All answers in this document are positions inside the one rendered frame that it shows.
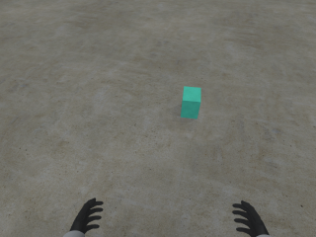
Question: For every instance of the robot left hand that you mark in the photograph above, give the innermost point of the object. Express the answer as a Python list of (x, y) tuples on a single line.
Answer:
[(83, 217)]

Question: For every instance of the robot right hand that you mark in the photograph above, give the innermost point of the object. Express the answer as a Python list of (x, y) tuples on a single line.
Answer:
[(254, 222)]

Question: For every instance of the carton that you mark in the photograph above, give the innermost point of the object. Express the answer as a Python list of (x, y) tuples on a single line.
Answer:
[(191, 102)]

